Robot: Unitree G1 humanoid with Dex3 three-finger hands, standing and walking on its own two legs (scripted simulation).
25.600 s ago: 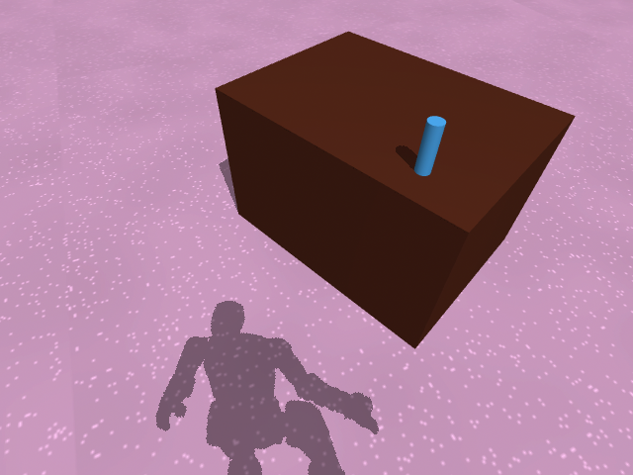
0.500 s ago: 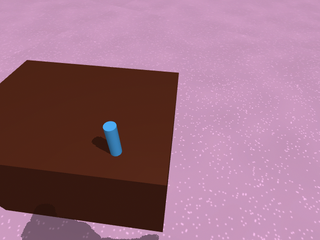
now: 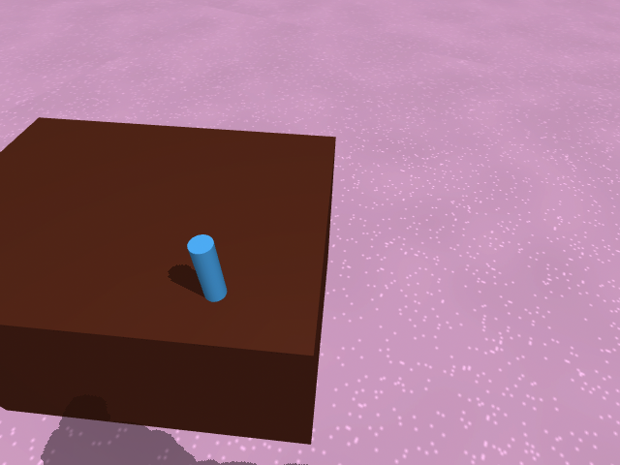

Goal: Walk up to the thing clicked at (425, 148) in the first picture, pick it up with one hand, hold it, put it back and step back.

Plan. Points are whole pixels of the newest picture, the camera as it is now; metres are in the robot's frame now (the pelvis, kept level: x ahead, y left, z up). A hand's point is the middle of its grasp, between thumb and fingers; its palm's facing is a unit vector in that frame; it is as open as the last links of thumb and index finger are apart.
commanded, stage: stand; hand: left
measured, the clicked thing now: (208, 270) +0.48 +0.21 -0.10
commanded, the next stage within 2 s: step back in 1.38 s
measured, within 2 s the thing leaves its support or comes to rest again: neither
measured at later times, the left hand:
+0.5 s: hand out of the picture +0.09 +0.25 -0.16, palm faces -0.03 -0.94 -0.34, open 7.4 cm
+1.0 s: hand out of the picture +0.08 +0.25 -0.16, palm faces -0.04 -0.94 -0.34, open 7.4 cm
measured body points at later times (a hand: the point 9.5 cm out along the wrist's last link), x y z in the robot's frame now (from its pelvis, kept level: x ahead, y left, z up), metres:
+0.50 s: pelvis +0.02 +0.00 +0.00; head +0.02 +0.00 +0.45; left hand +0.09 +0.30 -0.13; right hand +0.08 -0.30 -0.13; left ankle +0.04 +0.12 -0.75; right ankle -0.02 -0.14 -0.75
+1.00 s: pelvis +0.02 +0.00 +0.00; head +0.03 +0.00 +0.45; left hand +0.09 +0.30 -0.13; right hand +0.08 -0.30 -0.13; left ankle +0.04 +0.13 -0.75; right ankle -0.02 -0.14 -0.75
